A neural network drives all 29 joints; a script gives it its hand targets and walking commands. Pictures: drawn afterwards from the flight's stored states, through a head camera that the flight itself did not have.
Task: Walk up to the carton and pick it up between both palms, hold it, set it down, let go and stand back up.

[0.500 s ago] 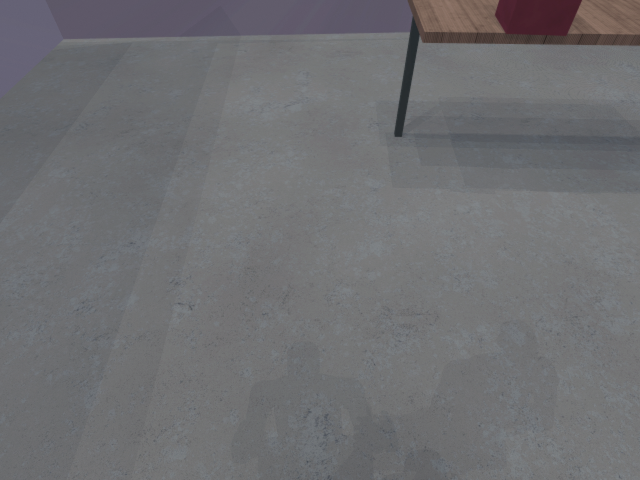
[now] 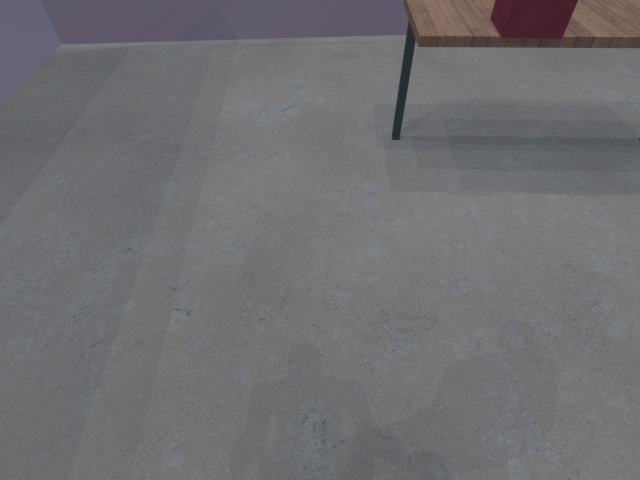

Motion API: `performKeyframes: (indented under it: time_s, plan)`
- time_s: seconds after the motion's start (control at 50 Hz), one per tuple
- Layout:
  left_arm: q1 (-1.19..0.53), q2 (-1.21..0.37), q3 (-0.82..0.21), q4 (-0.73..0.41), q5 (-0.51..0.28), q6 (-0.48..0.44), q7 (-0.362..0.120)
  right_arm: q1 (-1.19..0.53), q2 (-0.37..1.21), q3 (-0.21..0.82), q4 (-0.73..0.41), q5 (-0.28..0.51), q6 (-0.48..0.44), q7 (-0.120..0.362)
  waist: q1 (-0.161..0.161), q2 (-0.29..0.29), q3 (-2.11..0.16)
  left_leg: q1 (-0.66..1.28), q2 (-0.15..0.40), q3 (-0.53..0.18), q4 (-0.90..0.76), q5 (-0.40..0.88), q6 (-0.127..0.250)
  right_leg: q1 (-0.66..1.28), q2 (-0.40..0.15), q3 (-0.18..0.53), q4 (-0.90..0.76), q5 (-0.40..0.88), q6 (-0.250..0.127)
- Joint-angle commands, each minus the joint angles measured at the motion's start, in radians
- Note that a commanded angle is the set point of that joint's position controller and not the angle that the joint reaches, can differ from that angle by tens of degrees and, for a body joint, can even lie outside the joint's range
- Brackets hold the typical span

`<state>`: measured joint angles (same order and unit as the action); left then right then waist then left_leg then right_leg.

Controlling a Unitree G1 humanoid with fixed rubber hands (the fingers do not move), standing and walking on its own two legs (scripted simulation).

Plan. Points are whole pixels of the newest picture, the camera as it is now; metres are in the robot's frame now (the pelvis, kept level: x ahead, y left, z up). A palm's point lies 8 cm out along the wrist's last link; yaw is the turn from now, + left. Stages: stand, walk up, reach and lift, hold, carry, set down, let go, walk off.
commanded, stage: stand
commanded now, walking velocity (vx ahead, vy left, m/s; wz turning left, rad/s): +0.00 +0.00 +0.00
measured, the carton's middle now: out of the picture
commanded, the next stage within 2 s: walk up in 0.96 s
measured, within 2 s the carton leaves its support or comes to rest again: neither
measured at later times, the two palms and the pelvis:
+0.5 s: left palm out of the picture -0.03 +0.21 -0.14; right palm out of the picture -0.03 -0.21 -0.14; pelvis -0.02 +0.00 +0.01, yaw +0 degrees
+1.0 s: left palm out of the picture -0.06 +0.21 -0.14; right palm out of the picture -0.06 -0.19 -0.14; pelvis -0.03 +0.01 +0.01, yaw +0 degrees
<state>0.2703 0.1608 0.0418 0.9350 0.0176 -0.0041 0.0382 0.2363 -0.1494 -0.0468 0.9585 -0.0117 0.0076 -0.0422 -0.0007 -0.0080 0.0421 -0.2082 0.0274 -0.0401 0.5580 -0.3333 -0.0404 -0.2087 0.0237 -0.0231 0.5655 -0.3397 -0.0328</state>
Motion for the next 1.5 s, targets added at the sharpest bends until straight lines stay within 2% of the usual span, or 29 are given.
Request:
performKeyframes:
  time_s: [0.0, 0.04, 0.08, 0.1, 0.12, 0.22, 0.28, 0.36, 0.44, 0.48, 0.7, 0.76, 0.8, 0.86, 1.02, 1.06, 1.1, 1.12, 1.14, 1.16, 1.18, 1.2, 1.22, 1.24, 1.36, 1.4, 1.42, 1.46, 1.48]
  plan:
    - [0.090, 0.076, 0.013, 0.005, 0.001, -0.009, 0.005, 0.071, -0.103, -0.024, -0.008, 0.001, -0.005, -0.005, 0.000, 0.004, -0.010, 0.023, 0.042, -0.023, -0.083, 0.360, 0.066, 0.021, -0.092, 0.090, -0.118, 0.369, -0.027]
    - [0.058, 0.114, 0.025, -0.014, -0.003, -0.017, 0.004, 0.091, -0.066, -0.011, 0.030, -0.003, -0.003, -0.012, -0.005, 0.059, 0.023, 0.054, 0.041, -0.031, -0.106, 0.323, 0.070, -0.031, -0.095, 0.106, -0.133, 0.327, -0.032]
    - [0.062, 0.108, 0.026, 0.014, 0.000, -0.009, 0.005, 0.054, -0.050, -0.007, 0.027, -0.005, -0.015, -0.009, 0.015, 0.023, -0.016, 0.047, 0.043, -0.031, -0.092, 0.333, 0.068, 0.016, -0.081, 0.093, -0.143, 0.312, -0.029]
    - [0.058, 0.095, 0.019, 0.011, 0.005, -0.015, 0.002, 0.070, -0.092, -0.014, 0.046, -0.002, -0.006, -0.012, 0.005, 0.082, 0.000, 0.026, 0.042, -0.016, -0.101, 0.337, 0.058, 0.042, -0.098, 0.107, -0.133, 0.323, -0.033]
    - [0.078, 0.097, 0.022, 0.039, 0.004, -0.017, 0.007, 0.076, -0.091, -0.020, 0.047, 0.003, -0.009, -0.008, 0.005, -0.001, -0.049, 0.069, 0.031, -0.015, -0.101, 0.305, 0.062, 0.054, -0.104, 0.110, -0.145, 0.357, -0.040]
    - [0.083, 0.092, 0.017, 0.062, -0.001, -0.002, 0.006, 0.098, -0.062, -0.002, 0.095, -0.005, 0.001, -0.010, 0.009, 0.021, 0.035, 0.049, 0.044, -0.031, -0.126, 0.267, 0.057, 0.002, -0.079, 0.081, -0.174, 0.274, -0.013]
    - [0.073, 0.036, -0.001, 0.083, -0.009, -0.003, 0.011, 0.076, -0.043, 0.003, 0.098, 0.002, 0.006, -0.012, 0.009, -0.049, 0.070, 0.052, 0.020, -0.017, -0.129, 0.194, 0.046, -0.046, -0.107, 0.129, -0.233, 0.178, -0.029]
    - [0.089, 0.077, 0.016, 0.095, -0.008, -0.009, 0.007, 0.137, -0.009, 0.013, 0.159, 0.000, 0.007, -0.014, 0.008, 0.046, 0.056, 0.008, 0.037, -0.021, -0.149, 0.220, 0.042, 0.026, -0.096, 0.103, -0.199, 0.243, -0.023]
    - [0.080, 0.031, -0.001, 0.138, -0.010, -0.005, 0.010, 0.135, -0.069, -0.002, 0.158, 0.005, -0.002, -0.006, -0.011, -0.039, 0.056, 0.025, 0.031, -0.033, -0.161, 0.175, 0.045, -0.005, -0.085, 0.100, -0.231, 0.174, -0.020]
    - [0.051, 0.087, 0.020, 0.113, -0.001, -0.005, 0.003, 0.125, -0.025, 0.012, 0.184, -0.006, 0.004, -0.016, 0.000, 0.036, 0.085, 0.020, 0.029, -0.022, -0.170, 0.168, 0.039, -0.019, -0.089, 0.110, -0.232, 0.117, -0.016]
    - [0.097, 0.041, 0.002, 0.168, -0.008, -0.006, 0.007, 0.124, -0.054, 0.008, 0.195, -0.003, -0.003, 0.000, -0.010, 0.012, 0.067, 0.005, 0.023, -0.036, -0.189, 0.120, 0.044, -0.041, -0.113, 0.148, -0.279, 0.009, -0.025]
    - [0.099, 0.028, 0.003, 0.172, -0.008, 0.010, 0.008, 0.128, 0.000, 0.019, 0.183, 0.001, -0.015, -0.004, -0.001, -0.032, 0.087, -0.021, 0.036, -0.051, -0.187, 0.084, 0.046, -0.042, -0.075, 0.102, -0.241, 0.045, -0.006]
    - [0.083, 0.031, 0.007, 0.166, -0.009, 0.010, 0.003, 0.149, -0.022, 0.019, 0.195, -0.005, -0.002, -0.006, -0.007, 0.039, 0.080, -0.023, 0.034, -0.041, -0.199, 0.076, 0.048, -0.049, -0.094, 0.118, -0.265, 0.024, -0.012]
    - [0.100, 0.033, 0.006, 0.174, -0.001, 0.001, 0.007, 0.180, -0.025, 0.017, 0.208, -0.006, -0.009, -0.008, -0.013, -0.027, 0.089, -0.012, 0.030, -0.034, -0.182, 0.137, 0.045, -0.052, -0.095, 0.125, -0.264, 0.047, -0.016]
    - [0.111, 0.053, 0.014, 0.165, -0.010, -0.007, 0.002, 0.087, -0.058, 0.005, 0.181, -0.011, -0.018, -0.005, 0.026, 0.057, 0.047, -0.037, 0.041, -0.062, -0.206, 0.089, 0.063, -0.024, -0.084, 0.118, -0.242, 0.074, -0.017]
    - [0.093, 0.037, 0.007, 0.175, -0.005, -0.005, 0.004, 0.100, -0.026, 0.012, 0.175, -0.002, -0.026, -0.002, 0.007, -0.023, 0.018, 0.003, 0.033, -0.039, -0.190, 0.167, 0.051, -0.034, -0.098, 0.116, -0.242, 0.112, -0.013]
    - [0.088, 0.040, 0.012, 0.174, -0.011, -0.005, 0.008, 0.122, -0.044, 0.010, 0.194, -0.002, -0.025, 0.000, 0.005, 0.072, 0.029, -0.002, 0.053, -0.066, -0.220, 0.164, 0.057, -0.005, -0.087, 0.109, -0.205, 0.164, -0.012]
    - [0.105, -0.022, -0.005, 0.183, -0.009, -0.005, 0.004, 0.125, -0.044, 0.004, 0.192, -0.006, -0.012, -0.004, -0.001, 0.023, 0.022, 0.006, 0.058, -0.076, -0.218, 0.139, 0.058, -0.027, -0.087, 0.097, -0.206, 0.153, -0.020]
    - [0.113, 0.166, 0.041, 0.108, 0.021, -0.013, -0.020, 0.168, -0.186, -0.030, 0.096, -0.055, -0.040, -0.006, -0.027, 0.140, -0.057, 0.212, 0.118, -0.164, -0.187, -0.436, 0.137, -0.303, -0.043, 0.138, -0.011, -0.410, -0.023]
    - [0.021, 0.163, 0.037, 0.058, 0.028, -0.007, -0.026, 0.176, -0.221, -0.054, 0.100, -0.058, -0.047, -0.014, -0.056, 0.244, 0.028, 0.260, 0.277, -0.347, -0.335, -0.612, 0.198, -0.509, 0.015, 0.028, 0.232, -0.321, 0.014]
    - [-0.012, 0.151, 0.032, 0.024, 0.050, 0.001, -0.035, 0.179, -0.214, -0.057, 0.101, -0.058, -0.049, -0.030, -0.059, 0.213, 0.064, 0.238, 0.426, -0.470, -0.383, -0.615, 0.258, -0.604, -0.061, 0.037, 0.438, -0.238, 0.044]
    - [-0.026, 0.137, 0.034, 0.028, 0.066, 0.002, -0.047, 0.172, -0.163, -0.045, 0.098, -0.055, -0.056, -0.033, -0.049, 0.126, 0.107, 0.187, 0.429, -0.455, -0.371, -0.532, 0.253, -0.626, -0.091, 0.073, 0.483, -0.177, 0.050]
    - [-0.044, 0.117, 0.027, 0.001, 0.069, 0.001, -0.056, 0.156, -0.177, -0.045, 0.086, -0.053, -0.067, -0.035, -0.059, 0.144, 0.119, 0.149, 0.447, -0.437, -0.395, -0.512, 0.273, -0.614, -0.136, 0.098, 0.488, -0.164, 0.062]
    - [0.002, 0.104, 0.032, 0.009, 0.062, -0.003, -0.061, 0.120, -0.173, -0.044, 0.077, -0.060, -0.082, -0.034, -0.022, 0.151, 0.122, 0.124, 0.441, -0.413, -0.406, -0.484, 0.267, -0.605, -0.170, 0.136, 0.518, -0.117, 0.063]
    - [0.117, 0.110, 0.042, -0.023, 0.027, -0.006, -0.093, -0.023, -0.241, -0.045, 0.015, -0.078, -0.102, -0.007, 0.047, 0.236, 0.178, -0.069, 0.320, -0.063, -0.396, -0.450, 0.233, -0.343, -0.188, 0.068, 0.318, -0.078, 0.072]
    - [0.193, 0.121, 0.047, 0.002, 0.025, -0.012, -0.092, -0.056, -0.267, -0.045, 0.002, -0.090, -0.085, 0.007, 0.078, 0.209, 0.178, -0.218, 0.297, 0.026, -0.328, -0.517, 0.216, -0.145, -0.140, -0.016, 0.235, -0.042, 0.062]
    - [0.312, 0.137, 0.057, 0.029, 0.025, -0.017, -0.089, -0.113, -0.293, -0.043, -0.011, -0.101, -0.071, 0.014, 0.141, 0.128, 0.168, -0.349, 0.282, 0.075, -0.201, -0.590, 0.200, 0.052, -0.127, -0.053, 0.174, 0.032, 0.055]
    - [0.527, 0.203, 0.087, 0.100, 0.018, -0.030, -0.066, -0.078, -0.172, -0.003, -0.024, -0.102, -0.052, 0.039, 0.199, -0.217, 0.116, -0.468, 0.096, 0.228, 0.334, -0.517, 0.144, 0.242, -0.027, -0.054, 0.119, 0.011, 0.032]
    - [0.593, 0.276, 0.091, 0.089, 0.014, -0.032, -0.053, -0.061, -0.083, 0.033, -0.077, -0.083, -0.043, 0.062, 0.207, -0.482, 0.096, -0.551, -0.016, 0.190, 0.691, -0.466, 0.124, 0.146, -0.156, 0.334, -0.098, -0.361, 0.005]
